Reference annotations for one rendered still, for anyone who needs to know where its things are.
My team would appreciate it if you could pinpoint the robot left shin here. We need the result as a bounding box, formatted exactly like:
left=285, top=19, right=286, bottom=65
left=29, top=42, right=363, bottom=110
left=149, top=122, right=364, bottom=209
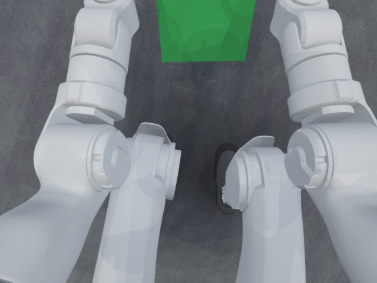
left=126, top=123, right=171, bottom=156

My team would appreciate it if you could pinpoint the robot right upper arm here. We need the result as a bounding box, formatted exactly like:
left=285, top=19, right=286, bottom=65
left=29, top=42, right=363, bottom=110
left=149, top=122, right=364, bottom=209
left=284, top=121, right=377, bottom=283

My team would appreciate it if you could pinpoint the robot right forearm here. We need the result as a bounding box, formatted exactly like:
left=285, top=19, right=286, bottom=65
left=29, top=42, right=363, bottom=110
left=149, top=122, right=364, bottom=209
left=270, top=0, right=377, bottom=127

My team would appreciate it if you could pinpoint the carton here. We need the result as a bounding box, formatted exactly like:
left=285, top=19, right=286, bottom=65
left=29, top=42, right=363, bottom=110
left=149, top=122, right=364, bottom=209
left=156, top=0, right=256, bottom=62

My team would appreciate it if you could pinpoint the robot left forearm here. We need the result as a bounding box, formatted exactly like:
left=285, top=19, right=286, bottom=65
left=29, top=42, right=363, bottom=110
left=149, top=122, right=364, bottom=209
left=34, top=0, right=140, bottom=154

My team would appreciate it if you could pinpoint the robot left thigh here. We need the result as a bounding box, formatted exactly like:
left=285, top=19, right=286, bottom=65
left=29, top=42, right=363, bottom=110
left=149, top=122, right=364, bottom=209
left=92, top=133, right=181, bottom=283

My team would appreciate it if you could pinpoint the robot left upper arm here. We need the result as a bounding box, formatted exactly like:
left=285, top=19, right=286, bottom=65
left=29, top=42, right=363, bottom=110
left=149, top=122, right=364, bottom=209
left=0, top=123, right=131, bottom=283

